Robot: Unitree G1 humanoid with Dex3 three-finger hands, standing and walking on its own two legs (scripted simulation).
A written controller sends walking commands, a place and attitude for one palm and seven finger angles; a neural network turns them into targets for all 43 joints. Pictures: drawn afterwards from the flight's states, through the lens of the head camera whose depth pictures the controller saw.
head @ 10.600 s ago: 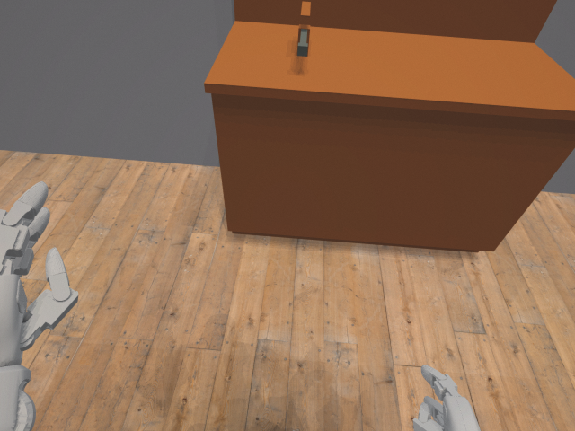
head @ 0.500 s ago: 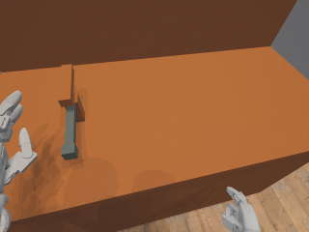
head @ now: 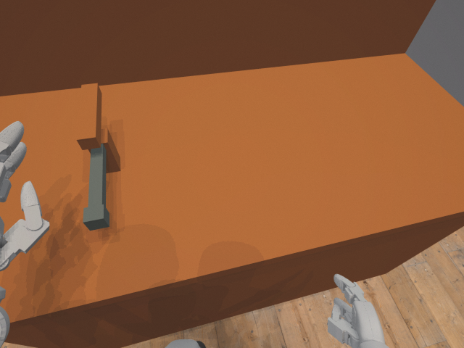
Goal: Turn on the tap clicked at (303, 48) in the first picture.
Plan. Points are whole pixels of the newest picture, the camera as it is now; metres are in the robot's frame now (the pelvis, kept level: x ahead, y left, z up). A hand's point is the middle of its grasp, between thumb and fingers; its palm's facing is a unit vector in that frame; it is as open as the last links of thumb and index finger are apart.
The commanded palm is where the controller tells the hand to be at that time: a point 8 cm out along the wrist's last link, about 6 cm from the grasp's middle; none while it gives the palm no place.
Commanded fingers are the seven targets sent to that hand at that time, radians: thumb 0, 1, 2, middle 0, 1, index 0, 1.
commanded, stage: shuffle to correct the standing spot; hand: left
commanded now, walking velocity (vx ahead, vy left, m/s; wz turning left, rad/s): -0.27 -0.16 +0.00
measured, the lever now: (96, 217) +0.27 +0.24 +0.08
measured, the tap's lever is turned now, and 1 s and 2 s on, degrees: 0 0 0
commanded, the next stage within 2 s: none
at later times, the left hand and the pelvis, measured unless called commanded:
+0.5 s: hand (67, 260) +0.18 +0.20 +0.17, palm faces +0.29 -0.79 -0.54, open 7.4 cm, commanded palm +0.12 +0.24 +0.18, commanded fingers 0.00 0.90 0.90 -0.20 -0.30 -0.20 -0.30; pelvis -0.05 -0.04 -0.01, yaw +0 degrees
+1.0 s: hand (96, 335) +0.12 +0.14 +0.18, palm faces +0.25 -0.80 -0.54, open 7.4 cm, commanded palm +0.07 +0.20 +0.18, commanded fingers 0.00 0.90 0.90 -0.20 -0.30 -0.20 -0.30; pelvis -0.11 -0.07 -0.02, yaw -4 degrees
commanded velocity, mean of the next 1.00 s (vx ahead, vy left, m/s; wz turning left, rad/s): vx -0.27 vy -0.17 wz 0.00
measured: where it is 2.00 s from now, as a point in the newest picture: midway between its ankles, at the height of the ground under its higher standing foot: outside the picture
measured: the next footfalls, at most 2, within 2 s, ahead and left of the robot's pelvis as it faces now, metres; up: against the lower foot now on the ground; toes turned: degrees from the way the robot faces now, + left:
left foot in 0.68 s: +0.00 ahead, +0.08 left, +0.00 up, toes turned +0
right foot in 1.00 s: -0.12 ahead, -0.19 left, +0.00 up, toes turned -4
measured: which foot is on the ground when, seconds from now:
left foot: down 0.00-0.52, up 0.54-0.66, down 0.68-1.00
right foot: down 0.00-0.68, up 0.70-0.98, down 1.00-1.00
